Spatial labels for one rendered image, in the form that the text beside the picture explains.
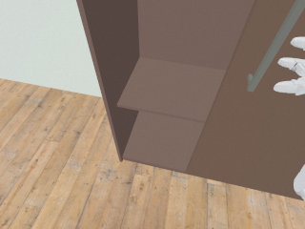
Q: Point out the handle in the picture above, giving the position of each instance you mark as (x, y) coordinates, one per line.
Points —
(289, 22)

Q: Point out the robot right upper arm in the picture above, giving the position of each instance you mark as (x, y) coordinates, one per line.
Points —
(299, 183)

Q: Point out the robot right hand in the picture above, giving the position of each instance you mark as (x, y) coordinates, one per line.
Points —
(294, 86)

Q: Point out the wardrobe door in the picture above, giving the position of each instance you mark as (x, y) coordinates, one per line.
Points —
(256, 139)

